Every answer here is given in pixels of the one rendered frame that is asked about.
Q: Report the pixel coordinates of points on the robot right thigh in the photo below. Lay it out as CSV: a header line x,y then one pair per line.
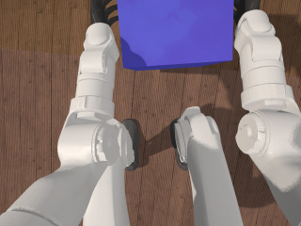
x,y
214,199

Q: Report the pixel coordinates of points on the right robot upper arm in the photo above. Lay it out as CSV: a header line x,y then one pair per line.
x,y
273,142

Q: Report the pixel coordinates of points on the carton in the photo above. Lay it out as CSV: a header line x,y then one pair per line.
x,y
173,34

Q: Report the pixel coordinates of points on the robot left hand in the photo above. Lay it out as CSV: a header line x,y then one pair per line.
x,y
99,14

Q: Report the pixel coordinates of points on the left robot upper arm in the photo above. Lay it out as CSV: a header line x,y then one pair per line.
x,y
61,198

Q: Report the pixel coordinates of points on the right robot forearm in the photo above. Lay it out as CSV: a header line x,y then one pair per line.
x,y
262,66

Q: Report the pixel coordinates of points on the left robot foot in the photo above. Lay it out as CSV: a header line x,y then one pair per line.
x,y
132,128

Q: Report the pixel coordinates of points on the robot right hand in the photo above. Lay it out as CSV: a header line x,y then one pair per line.
x,y
244,6

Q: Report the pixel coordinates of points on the left robot forearm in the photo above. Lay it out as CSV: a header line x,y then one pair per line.
x,y
93,100

